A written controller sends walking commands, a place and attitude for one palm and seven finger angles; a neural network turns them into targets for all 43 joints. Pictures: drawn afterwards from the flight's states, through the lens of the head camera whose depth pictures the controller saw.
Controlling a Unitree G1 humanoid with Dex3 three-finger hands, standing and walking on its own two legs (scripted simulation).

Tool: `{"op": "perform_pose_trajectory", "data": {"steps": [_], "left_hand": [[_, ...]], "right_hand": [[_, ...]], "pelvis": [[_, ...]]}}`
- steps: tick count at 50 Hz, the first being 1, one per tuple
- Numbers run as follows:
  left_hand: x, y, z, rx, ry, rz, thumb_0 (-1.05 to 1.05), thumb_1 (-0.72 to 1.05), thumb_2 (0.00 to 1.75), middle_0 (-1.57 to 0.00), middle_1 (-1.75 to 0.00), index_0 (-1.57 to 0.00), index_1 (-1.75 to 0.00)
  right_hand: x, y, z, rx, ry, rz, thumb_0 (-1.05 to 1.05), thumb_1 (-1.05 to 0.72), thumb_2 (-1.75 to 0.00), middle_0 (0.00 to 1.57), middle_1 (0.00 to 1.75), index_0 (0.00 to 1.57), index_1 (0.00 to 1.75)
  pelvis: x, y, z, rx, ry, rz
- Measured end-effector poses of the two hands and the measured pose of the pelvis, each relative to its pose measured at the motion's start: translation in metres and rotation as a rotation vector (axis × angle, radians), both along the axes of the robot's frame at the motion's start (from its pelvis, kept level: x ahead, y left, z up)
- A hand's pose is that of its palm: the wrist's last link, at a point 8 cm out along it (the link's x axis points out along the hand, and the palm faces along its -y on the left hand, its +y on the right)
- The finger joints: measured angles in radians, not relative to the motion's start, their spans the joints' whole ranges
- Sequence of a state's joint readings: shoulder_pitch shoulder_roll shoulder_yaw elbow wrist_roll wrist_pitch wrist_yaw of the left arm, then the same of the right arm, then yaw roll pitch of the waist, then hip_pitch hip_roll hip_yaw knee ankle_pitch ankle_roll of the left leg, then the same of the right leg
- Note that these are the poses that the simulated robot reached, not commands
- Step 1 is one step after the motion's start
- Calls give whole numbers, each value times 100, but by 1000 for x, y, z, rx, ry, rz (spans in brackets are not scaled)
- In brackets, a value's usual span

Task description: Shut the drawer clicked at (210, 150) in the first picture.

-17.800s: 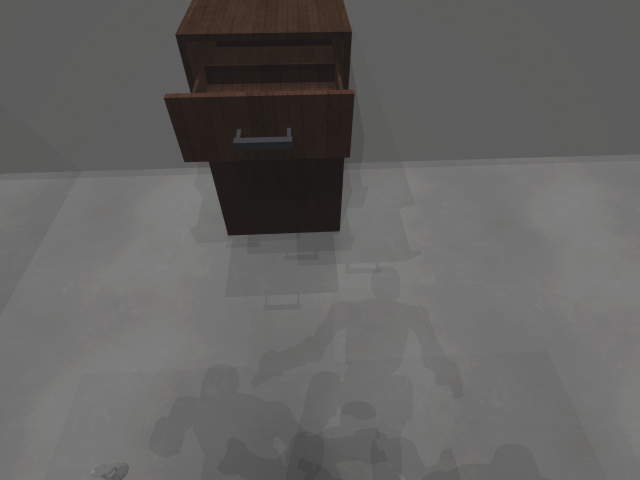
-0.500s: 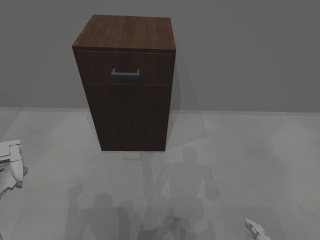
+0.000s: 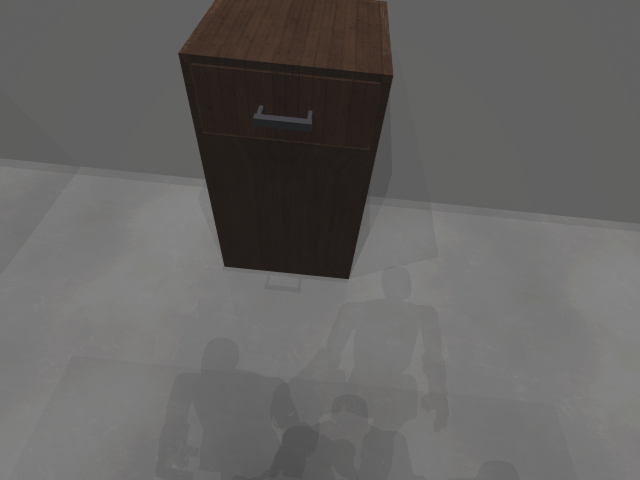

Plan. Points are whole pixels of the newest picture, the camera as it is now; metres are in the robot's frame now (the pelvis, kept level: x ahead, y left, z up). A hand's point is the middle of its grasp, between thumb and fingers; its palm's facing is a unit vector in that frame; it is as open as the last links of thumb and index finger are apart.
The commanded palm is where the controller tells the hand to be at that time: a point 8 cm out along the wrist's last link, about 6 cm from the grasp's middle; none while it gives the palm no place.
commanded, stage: let the arm hang, fingers relaxed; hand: left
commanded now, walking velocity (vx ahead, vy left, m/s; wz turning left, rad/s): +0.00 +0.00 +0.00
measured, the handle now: (284, 117) +0.88 +0.14 -0.06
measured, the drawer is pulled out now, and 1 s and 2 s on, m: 0.00 0.00 0.00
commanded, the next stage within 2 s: look to check the result in 0.72 s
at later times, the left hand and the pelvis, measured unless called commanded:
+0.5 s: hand out of the picture -0.01 +0.18 -0.17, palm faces +0.00 -0.99 -0.17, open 7.2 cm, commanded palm none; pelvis -0.01 +0.02 +0.01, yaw -2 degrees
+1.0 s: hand out of the picture -0.02 +0.17 -0.17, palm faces +0.01 -0.99 -0.17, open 7.3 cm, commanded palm none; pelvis +0.00 +0.01 +0.01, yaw -2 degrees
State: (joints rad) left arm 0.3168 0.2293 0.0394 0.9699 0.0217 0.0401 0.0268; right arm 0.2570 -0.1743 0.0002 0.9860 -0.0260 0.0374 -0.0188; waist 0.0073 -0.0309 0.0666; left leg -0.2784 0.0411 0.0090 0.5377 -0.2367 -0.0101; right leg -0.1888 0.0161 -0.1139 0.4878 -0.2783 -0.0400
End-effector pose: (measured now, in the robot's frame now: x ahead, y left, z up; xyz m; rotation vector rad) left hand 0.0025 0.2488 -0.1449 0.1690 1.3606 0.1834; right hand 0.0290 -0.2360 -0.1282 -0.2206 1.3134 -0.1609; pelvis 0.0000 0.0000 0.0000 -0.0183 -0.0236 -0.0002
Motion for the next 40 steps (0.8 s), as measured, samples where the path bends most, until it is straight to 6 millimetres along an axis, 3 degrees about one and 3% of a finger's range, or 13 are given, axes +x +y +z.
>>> {"op": "perform_pose_trajectory", "data": {"steps": [5,9,17,25,40], "left_hand": [[-47,2,7,-9,149,21,1,91,90,-76,-96,-76,-92],[-61,-2,10,-17,193,26,1,91,90,-60,-77,-61,-75],[-43,-14,7,-42,139,10,0,91,90,-32,-45,-33,-45],[-14,-24,3,-58,57,-19,1,92,90,-22,-33,-23,-33],[-23,-23,4,-51,95,-2,0,91,90,-19,-30,-20,-30]], "right_hand": [[-32,11,-4,21,97,-32,0,-91,-90,20,30,20,30],[-48,25,-9,52,132,-55,0,-91,-90,20,30,20,30],[-63,54,-17,117,141,-88,0,-91,-90,20,30,20,30],[-73,69,-19,147,136,-124,0,-91,-90,20,30,20,30],[-85,58,-17,122,180,-147,0,-91,-90,20,30,20,30]], "pelvis": [[0,7,5,1,3,-5],[-1,12,6,4,-2,-11],[-5,18,7,12,-10,-20],[-6,19,6,15,-9,-29],[-3,17,6,17,0,-31]]}}
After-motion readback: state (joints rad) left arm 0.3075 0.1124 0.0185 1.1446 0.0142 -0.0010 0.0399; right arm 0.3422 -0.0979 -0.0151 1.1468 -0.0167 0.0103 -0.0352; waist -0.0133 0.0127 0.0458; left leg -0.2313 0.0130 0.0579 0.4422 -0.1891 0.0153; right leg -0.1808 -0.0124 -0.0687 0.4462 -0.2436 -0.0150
